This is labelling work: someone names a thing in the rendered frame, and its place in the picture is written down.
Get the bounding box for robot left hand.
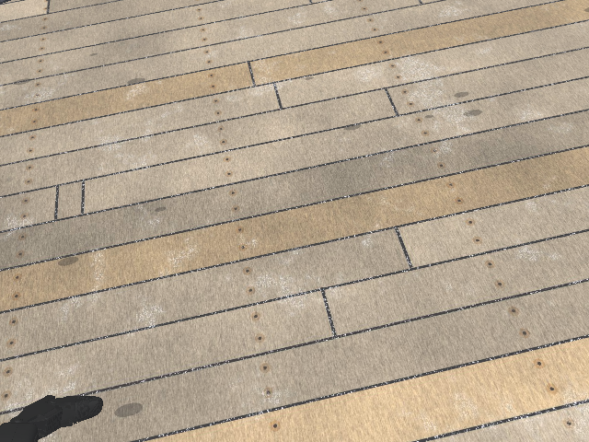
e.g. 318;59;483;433
0;395;103;442

